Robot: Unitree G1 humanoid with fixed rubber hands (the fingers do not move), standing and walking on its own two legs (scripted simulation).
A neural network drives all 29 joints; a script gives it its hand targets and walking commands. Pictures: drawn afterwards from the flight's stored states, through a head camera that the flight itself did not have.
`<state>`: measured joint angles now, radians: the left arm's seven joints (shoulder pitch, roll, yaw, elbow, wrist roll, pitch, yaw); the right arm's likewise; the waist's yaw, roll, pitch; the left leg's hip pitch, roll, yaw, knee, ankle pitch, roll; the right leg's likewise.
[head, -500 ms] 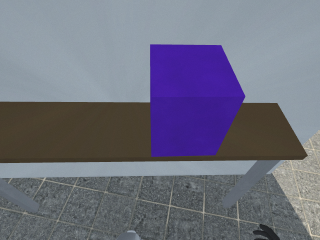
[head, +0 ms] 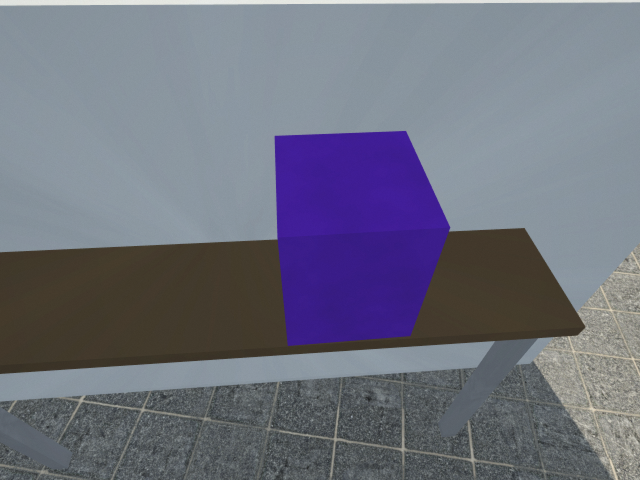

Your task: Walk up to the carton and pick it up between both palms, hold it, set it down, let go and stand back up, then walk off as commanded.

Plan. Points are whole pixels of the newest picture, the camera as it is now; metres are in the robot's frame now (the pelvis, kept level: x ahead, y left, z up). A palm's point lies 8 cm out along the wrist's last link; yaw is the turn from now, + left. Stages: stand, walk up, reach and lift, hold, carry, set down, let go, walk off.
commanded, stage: walk up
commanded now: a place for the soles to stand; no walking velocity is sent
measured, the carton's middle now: (345, 240) +0.47 -0.02 +0.03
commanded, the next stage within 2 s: reach and lift in 1.16 s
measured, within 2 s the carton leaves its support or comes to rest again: neither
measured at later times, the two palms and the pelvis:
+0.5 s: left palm out of the picture +0.11 +0.28 -0.11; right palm out of the picture +0.10 -0.30 -0.11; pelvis +0.02 -0.01 +0.01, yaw -1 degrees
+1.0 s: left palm out of the picture +0.11 +0.30 -0.11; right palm out of the picture +0.11 -0.29 -0.11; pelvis +0.03 +0.00 +0.01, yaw -1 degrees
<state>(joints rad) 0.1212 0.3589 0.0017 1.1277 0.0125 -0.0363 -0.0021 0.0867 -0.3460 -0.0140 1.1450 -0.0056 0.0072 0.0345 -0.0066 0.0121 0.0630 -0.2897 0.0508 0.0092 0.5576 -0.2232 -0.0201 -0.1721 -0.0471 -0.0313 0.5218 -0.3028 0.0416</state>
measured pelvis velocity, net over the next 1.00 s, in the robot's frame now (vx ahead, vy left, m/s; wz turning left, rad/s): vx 0.03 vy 0.00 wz -0.02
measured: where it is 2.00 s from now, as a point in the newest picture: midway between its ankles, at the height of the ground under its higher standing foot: outside the picture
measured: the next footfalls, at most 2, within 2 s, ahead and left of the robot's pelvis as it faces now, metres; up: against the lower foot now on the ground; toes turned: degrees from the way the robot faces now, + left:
none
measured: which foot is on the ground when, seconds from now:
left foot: down 0.00-1.00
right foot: down 0.00-1.00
